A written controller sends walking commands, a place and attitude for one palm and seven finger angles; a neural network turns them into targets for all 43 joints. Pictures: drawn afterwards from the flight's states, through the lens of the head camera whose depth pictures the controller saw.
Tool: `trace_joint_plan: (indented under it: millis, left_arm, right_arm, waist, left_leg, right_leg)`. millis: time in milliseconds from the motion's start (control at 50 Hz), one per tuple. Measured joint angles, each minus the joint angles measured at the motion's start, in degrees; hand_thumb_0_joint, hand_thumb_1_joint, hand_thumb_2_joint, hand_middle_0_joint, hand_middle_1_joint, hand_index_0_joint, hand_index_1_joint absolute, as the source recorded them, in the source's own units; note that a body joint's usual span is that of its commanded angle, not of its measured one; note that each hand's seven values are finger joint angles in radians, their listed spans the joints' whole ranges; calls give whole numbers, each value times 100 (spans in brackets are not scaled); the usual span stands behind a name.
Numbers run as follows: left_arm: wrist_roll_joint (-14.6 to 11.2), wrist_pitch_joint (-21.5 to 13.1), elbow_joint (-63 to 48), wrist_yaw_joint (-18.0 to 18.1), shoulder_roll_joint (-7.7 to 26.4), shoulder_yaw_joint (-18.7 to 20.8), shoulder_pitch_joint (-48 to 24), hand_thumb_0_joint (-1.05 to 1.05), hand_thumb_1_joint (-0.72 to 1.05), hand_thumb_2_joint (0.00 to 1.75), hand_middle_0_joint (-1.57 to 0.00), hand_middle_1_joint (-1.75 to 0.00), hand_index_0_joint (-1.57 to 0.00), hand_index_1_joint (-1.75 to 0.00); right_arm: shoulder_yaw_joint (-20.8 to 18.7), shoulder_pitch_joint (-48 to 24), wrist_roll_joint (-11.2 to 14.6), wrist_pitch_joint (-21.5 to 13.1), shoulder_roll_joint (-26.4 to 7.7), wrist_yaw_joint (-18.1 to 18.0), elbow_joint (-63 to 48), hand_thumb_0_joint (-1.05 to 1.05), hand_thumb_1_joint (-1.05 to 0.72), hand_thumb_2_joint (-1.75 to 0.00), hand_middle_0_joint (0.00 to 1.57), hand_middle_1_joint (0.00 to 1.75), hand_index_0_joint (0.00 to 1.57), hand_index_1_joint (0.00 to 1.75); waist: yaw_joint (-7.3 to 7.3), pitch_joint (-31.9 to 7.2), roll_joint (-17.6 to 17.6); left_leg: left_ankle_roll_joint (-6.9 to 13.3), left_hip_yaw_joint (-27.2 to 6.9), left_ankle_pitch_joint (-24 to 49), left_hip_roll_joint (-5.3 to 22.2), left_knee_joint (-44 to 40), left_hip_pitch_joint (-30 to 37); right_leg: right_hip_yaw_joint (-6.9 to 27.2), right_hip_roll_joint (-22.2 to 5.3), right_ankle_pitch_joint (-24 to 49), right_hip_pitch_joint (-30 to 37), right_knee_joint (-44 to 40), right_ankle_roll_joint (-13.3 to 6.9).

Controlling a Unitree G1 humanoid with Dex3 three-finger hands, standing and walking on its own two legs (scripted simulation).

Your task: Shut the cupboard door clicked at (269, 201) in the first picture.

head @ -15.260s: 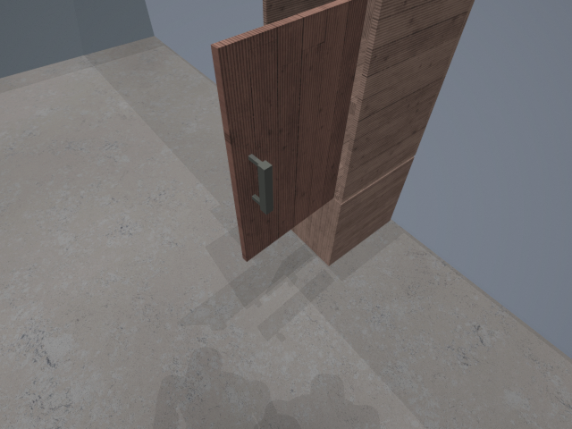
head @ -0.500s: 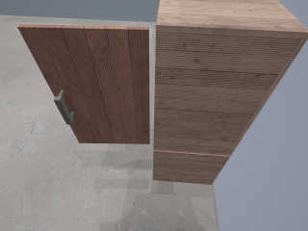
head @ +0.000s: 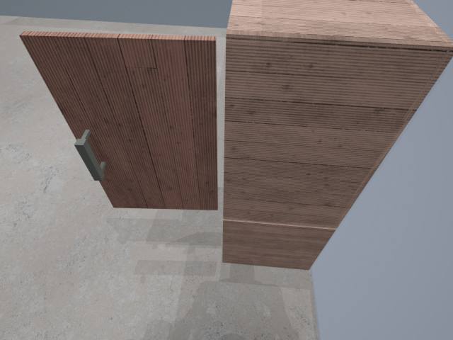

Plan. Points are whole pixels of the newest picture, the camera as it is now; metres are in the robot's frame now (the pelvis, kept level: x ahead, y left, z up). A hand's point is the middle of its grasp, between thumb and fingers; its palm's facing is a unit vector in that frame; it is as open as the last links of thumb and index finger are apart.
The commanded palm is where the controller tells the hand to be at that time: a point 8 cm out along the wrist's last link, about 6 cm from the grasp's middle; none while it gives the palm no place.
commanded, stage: look again from close up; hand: left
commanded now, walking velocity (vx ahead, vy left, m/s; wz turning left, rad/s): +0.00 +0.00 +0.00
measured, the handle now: (93, 155) +0.53 +0.39 -0.06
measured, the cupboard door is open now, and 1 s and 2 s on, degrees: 94 94 94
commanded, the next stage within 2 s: shuffle to correct the standing spot in 0.48 s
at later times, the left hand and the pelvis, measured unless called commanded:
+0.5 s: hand out of the picture +0.02 +0.18 -0.17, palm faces +0.02 -0.98 -0.21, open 7.4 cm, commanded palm none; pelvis +0.00 +0.00 +0.00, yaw +0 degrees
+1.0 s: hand out of the picture -0.01 +0.21 -0.19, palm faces +0.10 -0.98 -0.18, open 7.4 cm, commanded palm none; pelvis +0.02 +0.04 -0.01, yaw +1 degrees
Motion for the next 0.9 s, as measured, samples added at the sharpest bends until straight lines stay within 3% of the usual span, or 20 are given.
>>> trace_joint_plan:
  millis: [620, 760, 840, 900]
  left_arm:
    - [2, -24, -24, -10, 70, 40, -39, 0, 91, 90, -20, -30, -20, -30]
    - [26, 10, -110, 19, -24, 110, 77, 0, 91, 90, -20, -30, -20, -30]
    - [60, 45, -195, 36, -106, 207, 213, 0, 91, 90, -20, -30, -20, -30]
    - [67, 96, -215, 44, -124, 281, 333, 0, 91, 90, -20, -30, -20, -30]
  right_arm:
    - [-18, 4, -2, -8, -18, -2, 0, 1, -91, -90, 20, 30, 20, 30]
    - [-57, 183, -32, 113, -37, 12, -108, 1, -91, -90, 20, 30, 20, 30]
    - [-103, 351, -46, 198, 10, 40, -165, 1, -91, -90, 20, 30, 19, 30]
    - [-127, 442, -47, 186, 80, 55, -205, 1, -91, -90, 20, 30, 19, 30]
  waist:
    - [7, -24, -23]
    - [34, -117, 44]
    - [80, -160, 29]
    - [127, -126, -100]
  left_leg:
    - [-44, -50, 31, 35, -49, 24]
    - [-18, -110, -167, 35, 313, -157]
    - [8, -42, -440, 50, 730, -435]
    - [71, 100, -200, -34, 654, -417]
  right_leg:
    - [-50, 35, 24, 49, -72, -42]
    - [-117, 13, -101, -14, 99, -32]
    - [-196, -67, -214, -70, 238, 26]
    - [-151, -226, -363, -140, 487, 136]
